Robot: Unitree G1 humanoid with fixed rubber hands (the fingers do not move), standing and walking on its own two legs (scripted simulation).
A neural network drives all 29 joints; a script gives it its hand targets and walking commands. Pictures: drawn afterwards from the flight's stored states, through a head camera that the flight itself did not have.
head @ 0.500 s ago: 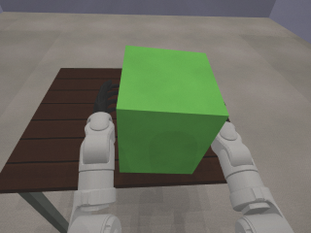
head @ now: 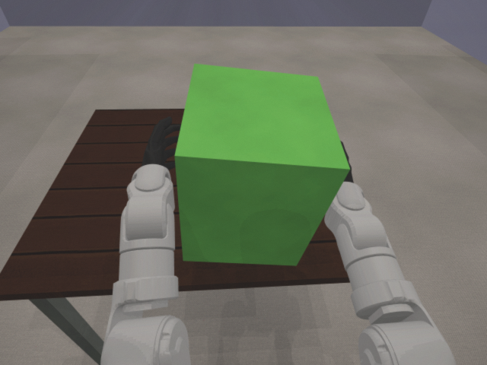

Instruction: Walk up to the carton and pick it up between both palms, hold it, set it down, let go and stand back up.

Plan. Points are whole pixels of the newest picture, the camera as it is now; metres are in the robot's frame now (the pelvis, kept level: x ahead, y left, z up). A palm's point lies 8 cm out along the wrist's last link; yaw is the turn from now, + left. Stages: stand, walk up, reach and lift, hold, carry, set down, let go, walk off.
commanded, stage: reach and lift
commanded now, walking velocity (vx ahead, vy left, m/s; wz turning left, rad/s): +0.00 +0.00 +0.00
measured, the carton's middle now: (248, 171) +0.39 -0.01 +0.15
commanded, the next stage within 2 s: hold in 0.20 s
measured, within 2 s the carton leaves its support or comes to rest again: neither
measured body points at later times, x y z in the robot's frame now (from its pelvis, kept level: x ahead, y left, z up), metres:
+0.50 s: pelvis +0.00 +0.00 +0.00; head -0.04 +0.03 +0.44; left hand +0.36 +0.16 +0.19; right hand +0.36 -0.13 +0.17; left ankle +0.01 +0.09 -0.75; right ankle +0.04 -0.09 -0.75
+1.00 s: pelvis -0.01 -0.01 +0.00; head -0.04 +0.02 +0.45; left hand +0.37 +0.15 +0.19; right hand +0.36 -0.15 +0.17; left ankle +0.01 +0.09 -0.75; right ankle +0.04 -0.09 -0.75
